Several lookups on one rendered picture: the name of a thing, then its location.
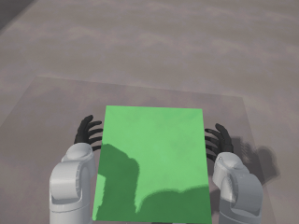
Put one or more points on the robot right hand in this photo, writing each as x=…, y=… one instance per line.
x=224, y=143

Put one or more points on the robot left hand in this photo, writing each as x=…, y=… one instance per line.
x=84, y=134

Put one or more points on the robot right forearm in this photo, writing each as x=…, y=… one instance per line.
x=241, y=199

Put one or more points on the carton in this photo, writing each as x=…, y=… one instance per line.
x=152, y=166

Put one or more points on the robot left forearm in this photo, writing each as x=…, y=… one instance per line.
x=70, y=186

